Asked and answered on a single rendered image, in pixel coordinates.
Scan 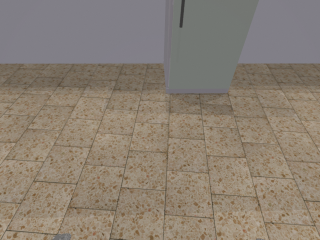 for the fridge door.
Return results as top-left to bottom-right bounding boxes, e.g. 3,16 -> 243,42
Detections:
169,0 -> 259,89

